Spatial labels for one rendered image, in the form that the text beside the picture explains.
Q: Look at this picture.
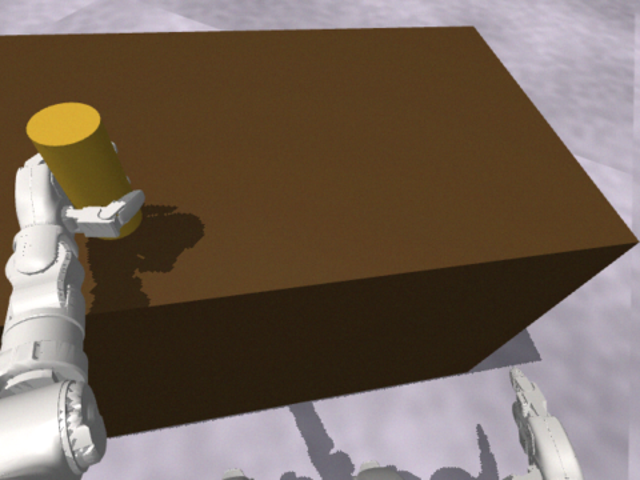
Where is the right robot hand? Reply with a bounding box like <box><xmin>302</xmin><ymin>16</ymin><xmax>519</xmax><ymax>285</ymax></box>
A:
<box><xmin>502</xmin><ymin>367</ymin><xmax>585</xmax><ymax>480</ymax></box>

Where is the left robot arm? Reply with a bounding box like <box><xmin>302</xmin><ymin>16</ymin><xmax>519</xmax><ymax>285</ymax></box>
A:
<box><xmin>0</xmin><ymin>224</ymin><xmax>107</xmax><ymax>480</ymax></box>

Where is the can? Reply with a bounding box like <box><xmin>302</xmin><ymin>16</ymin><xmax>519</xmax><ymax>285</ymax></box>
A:
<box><xmin>26</xmin><ymin>102</ymin><xmax>142</xmax><ymax>240</ymax></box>

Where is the left robot hand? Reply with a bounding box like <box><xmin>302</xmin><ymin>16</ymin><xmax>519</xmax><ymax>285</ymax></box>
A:
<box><xmin>15</xmin><ymin>142</ymin><xmax>145</xmax><ymax>238</ymax></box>

